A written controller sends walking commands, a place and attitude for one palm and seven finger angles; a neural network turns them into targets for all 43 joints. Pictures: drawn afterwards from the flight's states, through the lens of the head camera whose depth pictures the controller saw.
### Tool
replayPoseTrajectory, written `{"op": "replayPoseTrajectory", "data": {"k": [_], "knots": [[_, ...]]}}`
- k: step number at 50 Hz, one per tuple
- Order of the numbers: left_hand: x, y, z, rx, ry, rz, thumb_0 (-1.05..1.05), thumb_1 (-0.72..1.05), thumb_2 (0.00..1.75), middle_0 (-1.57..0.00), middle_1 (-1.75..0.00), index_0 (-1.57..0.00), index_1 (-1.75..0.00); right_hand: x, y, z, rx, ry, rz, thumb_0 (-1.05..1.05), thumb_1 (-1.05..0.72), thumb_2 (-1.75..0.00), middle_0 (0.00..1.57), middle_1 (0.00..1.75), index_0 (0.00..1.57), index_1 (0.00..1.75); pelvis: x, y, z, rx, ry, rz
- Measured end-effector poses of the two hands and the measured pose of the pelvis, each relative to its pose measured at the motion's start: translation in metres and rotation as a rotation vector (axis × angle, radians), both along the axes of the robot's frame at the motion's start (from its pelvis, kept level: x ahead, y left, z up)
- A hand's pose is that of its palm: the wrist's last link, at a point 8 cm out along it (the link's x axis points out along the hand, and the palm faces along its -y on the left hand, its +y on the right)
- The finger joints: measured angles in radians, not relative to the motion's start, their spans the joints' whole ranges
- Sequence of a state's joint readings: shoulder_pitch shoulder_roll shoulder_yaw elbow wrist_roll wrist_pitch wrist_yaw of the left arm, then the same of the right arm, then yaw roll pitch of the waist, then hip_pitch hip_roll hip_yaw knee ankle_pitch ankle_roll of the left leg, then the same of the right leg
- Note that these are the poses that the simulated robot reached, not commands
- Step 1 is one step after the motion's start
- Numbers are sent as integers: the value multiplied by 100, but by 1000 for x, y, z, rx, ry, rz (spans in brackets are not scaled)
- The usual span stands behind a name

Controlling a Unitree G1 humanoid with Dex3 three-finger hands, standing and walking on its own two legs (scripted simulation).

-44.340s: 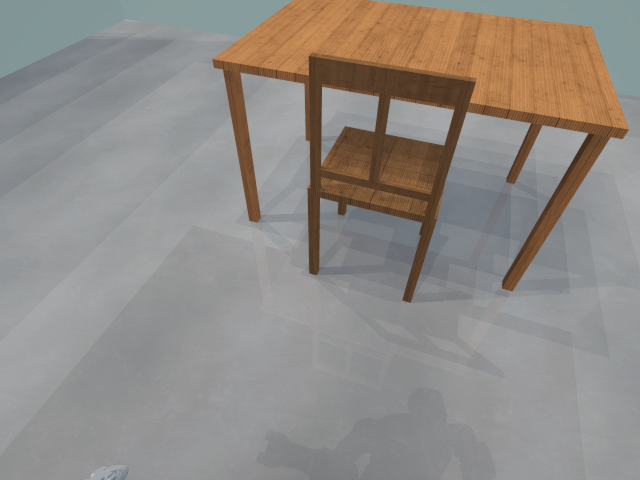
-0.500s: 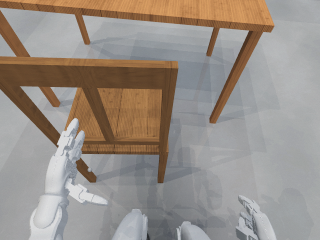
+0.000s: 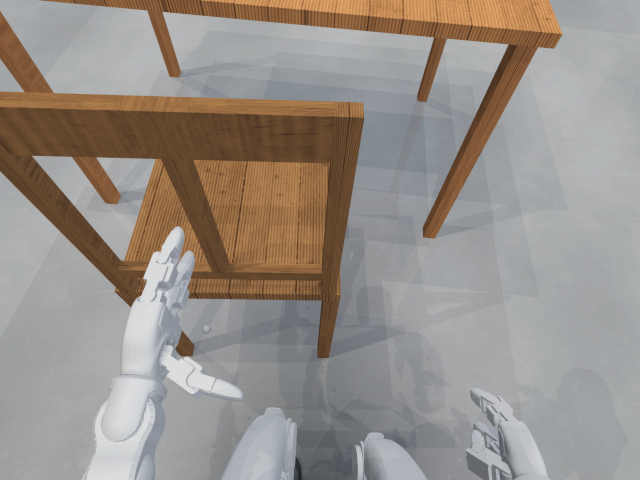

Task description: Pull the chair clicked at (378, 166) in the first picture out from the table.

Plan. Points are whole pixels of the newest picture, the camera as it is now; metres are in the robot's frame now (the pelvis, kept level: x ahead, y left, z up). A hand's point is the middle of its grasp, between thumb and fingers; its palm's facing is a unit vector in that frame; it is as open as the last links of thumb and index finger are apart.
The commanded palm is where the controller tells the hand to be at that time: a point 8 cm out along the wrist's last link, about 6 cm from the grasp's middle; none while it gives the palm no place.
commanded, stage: aim the fingers beside a spindle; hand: left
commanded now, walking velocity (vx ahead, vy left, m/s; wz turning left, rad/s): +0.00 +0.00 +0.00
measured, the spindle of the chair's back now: (202, 221) +0.44 +0.19 +0.01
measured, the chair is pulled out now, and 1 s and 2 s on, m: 0.28 0.28 0.28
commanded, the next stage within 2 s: none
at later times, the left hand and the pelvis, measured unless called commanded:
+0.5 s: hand (205, 332) +0.28 +0.15 +0.02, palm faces +0.01 -1.00 -0.03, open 16.9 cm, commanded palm +0.26 +0.21 +0.03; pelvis +0.00 +0.00 +0.00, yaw +0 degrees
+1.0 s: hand (180, 318) +0.29 +0.18 +0.03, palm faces +0.07 -1.00 -0.06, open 16.9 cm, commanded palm +0.26 +0.21 +0.02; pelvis +0.00 +0.00 +0.00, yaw +0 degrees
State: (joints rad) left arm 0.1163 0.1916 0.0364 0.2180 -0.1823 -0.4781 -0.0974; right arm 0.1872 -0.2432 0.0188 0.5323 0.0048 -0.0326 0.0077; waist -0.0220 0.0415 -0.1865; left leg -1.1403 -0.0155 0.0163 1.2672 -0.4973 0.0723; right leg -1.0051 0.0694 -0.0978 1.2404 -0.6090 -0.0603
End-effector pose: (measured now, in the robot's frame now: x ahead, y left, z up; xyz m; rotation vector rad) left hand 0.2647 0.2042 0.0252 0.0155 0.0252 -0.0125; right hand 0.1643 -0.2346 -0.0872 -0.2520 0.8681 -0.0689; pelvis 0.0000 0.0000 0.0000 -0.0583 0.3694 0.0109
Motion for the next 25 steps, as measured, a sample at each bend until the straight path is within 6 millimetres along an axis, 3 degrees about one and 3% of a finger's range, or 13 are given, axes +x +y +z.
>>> {"op": "replayPoseTrajectory", "data": {"k": [5,12,20,25], "knots": [[1,1,-6,5,13,20,-1,-49,30,-6,-8,-6,-8,-4,0,-2,0,15,-9,1,-90,-90,20,30,20,30,-1,0,-2,2,4,-7],[-2,14,10,31,-38,55,-1,-49,30,-6,-8,-6,-8,-6,1,-2,6,35,-8,1,-90,-90,20,30,20,30,1,1,1,-2,-1,-2],[-5,-6,-9,-21,41,-10,-1,-49,30,-5,-8,-6,-8,-4,-1,1,-5,21,-21,1,-90,-90,20,30,20,30,2,3,1,-3,4,-3],[-6,0,1,17,-14,26,-1,-49,30,-6,-8,-6,-8,-2,-1,3,-12,17,-18,1,-90,-90,20,30,20,30,2,1,0,0,0,-7]]}}
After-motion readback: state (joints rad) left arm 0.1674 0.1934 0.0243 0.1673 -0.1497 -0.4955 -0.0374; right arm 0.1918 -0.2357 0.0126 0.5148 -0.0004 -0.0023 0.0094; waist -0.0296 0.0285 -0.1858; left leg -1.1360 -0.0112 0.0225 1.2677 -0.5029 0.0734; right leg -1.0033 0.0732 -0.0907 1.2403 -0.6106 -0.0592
